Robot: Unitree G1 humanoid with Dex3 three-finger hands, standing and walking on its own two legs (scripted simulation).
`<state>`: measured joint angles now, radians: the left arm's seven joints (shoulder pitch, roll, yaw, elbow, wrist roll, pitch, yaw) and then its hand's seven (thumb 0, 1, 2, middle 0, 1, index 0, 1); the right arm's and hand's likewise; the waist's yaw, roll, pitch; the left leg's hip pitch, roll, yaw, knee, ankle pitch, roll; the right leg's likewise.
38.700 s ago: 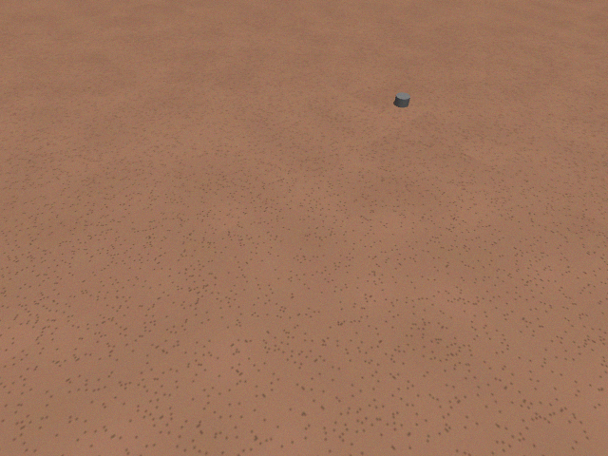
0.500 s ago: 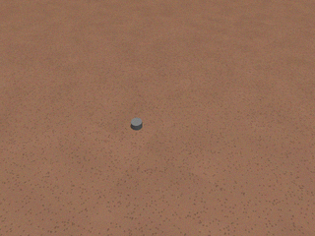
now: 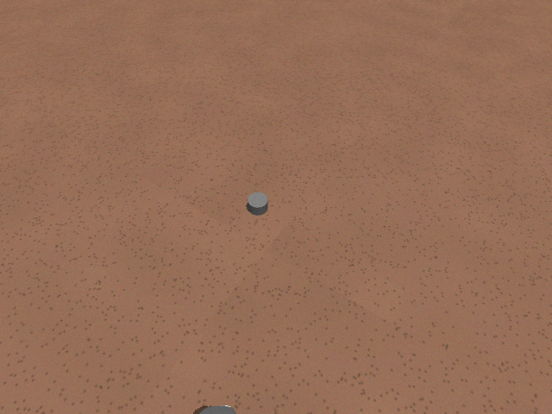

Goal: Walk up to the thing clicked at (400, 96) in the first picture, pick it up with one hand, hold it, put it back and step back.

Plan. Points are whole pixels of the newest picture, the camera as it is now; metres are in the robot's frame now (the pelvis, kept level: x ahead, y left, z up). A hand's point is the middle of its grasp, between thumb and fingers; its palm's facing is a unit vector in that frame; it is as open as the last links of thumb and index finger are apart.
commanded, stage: step back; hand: left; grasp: from above
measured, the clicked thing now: (257, 203) +1.06 +0.14 -0.73
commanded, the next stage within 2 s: stand in 0.10 s
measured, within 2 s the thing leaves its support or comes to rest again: neither
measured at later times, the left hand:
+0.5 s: hand out of the picture +0.09 +0.26 -0.13, palm faces -0.03 -0.94 -0.33, open 7.4 cm
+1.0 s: hand out of the picture +0.06 +0.26 -0.14, palm faces -0.04 -0.94 -0.33, open 7.4 cm
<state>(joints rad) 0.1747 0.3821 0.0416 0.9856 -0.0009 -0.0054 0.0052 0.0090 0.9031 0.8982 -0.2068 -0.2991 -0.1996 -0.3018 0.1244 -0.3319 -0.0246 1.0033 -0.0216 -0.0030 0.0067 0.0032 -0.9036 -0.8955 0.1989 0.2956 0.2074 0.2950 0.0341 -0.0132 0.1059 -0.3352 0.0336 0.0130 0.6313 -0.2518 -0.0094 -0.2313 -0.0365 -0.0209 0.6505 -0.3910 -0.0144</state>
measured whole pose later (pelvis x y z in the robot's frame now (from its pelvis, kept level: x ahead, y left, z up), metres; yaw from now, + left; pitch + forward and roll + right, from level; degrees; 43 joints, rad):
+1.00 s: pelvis +0.00 +0.01 +0.02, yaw +0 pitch -3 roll +0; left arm 0.13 0.36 0.00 1.14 0.01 -0.01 -0.02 0.01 0.90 0.90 -0.21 -0.30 -0.20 -0.30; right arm 0.11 -0.34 0.00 1.15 -0.01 -0.01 0.02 0.00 -0.90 -0.90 0.20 0.30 0.21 0.29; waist -0.01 0.00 0.05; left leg -0.20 0.03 0.03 0.36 -0.11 -0.01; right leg -0.09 -0.04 -0.02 0.35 -0.21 0.04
